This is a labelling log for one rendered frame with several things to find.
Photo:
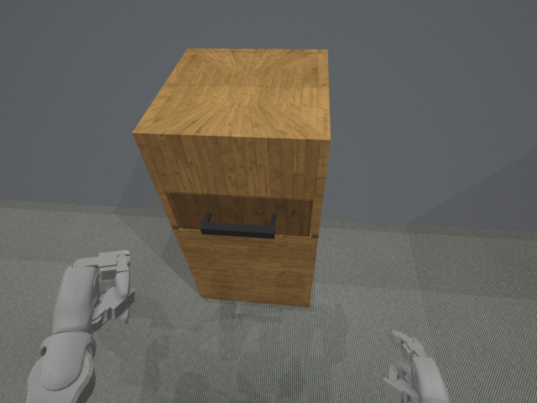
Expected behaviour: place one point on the cabinet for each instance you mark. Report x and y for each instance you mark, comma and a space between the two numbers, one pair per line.
243, 122

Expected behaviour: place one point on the right robot hand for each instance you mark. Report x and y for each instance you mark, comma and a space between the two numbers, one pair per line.
423, 381

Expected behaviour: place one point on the left robot forearm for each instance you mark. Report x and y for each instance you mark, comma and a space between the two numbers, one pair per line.
65, 373

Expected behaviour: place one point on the drawer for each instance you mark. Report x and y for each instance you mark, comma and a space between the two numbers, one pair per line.
292, 215

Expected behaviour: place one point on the handle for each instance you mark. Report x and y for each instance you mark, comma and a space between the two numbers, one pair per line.
237, 230

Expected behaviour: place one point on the left robot hand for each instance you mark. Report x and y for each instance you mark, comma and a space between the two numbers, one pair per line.
80, 291

